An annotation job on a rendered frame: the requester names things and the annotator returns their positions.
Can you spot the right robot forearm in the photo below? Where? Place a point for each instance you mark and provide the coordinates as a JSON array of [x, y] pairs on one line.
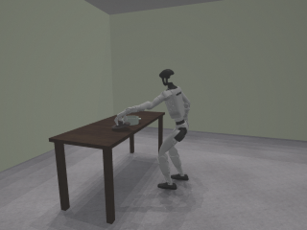
[[186, 111]]

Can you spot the humanoid robot torso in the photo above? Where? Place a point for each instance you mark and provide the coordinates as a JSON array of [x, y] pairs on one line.
[[176, 110]]

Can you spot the left robot forearm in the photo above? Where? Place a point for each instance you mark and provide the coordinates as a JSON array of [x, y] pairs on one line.
[[138, 108]]

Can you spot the table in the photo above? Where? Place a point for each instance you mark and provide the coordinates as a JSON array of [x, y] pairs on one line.
[[100, 135]]

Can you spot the right robot upper arm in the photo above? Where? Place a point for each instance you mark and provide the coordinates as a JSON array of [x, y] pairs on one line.
[[184, 98]]

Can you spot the pot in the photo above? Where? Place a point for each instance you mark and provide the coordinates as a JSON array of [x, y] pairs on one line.
[[133, 120]]

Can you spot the left robot upper arm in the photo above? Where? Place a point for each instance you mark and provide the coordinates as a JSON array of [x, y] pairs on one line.
[[164, 96]]

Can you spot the robot right foot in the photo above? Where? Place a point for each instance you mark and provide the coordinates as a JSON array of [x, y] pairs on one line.
[[178, 177]]

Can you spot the robot left hand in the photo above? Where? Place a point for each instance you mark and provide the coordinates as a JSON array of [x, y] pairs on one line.
[[119, 117]]

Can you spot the lid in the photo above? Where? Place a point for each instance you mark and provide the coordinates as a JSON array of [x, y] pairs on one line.
[[126, 124]]

